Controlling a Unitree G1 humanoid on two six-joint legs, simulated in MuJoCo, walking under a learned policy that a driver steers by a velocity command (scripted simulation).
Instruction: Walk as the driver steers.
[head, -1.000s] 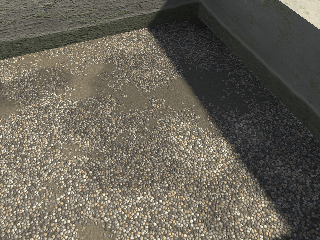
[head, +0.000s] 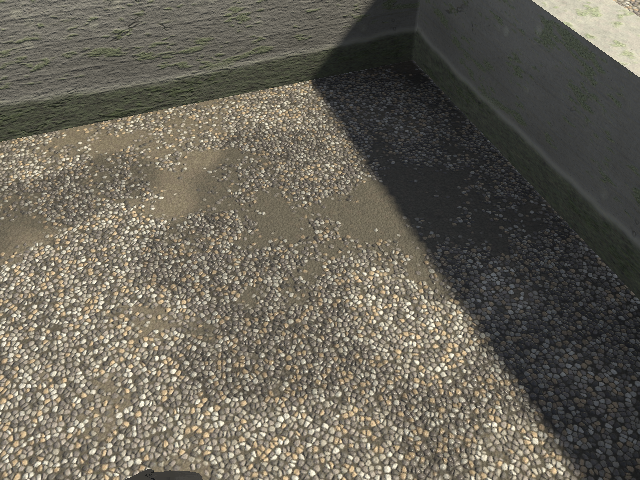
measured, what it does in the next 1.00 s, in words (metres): stands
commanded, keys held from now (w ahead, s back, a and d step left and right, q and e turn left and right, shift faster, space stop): w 1.00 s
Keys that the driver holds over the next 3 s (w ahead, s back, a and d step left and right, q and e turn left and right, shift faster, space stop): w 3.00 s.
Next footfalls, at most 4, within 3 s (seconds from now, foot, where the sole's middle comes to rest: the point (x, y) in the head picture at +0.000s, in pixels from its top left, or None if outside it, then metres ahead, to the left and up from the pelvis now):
none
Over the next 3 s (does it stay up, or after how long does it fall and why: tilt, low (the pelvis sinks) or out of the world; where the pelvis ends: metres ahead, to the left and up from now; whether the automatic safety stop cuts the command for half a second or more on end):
stays up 0.00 0.00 0.00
